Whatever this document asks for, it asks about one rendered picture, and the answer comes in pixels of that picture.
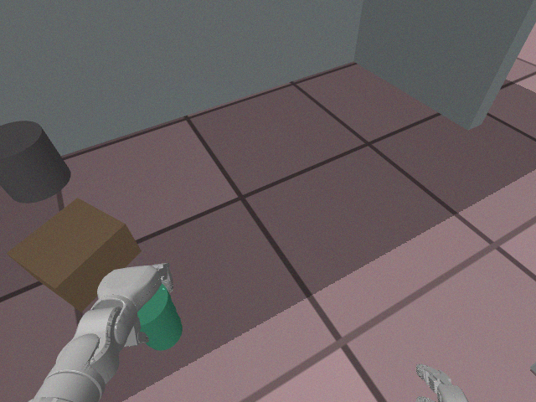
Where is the left robot hand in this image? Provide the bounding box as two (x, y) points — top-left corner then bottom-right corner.
(97, 263), (173, 347)

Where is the left robot arm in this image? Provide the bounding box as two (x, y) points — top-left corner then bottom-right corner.
(28, 295), (137, 402)

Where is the right robot hand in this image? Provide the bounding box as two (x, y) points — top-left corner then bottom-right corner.
(415, 364), (468, 402)

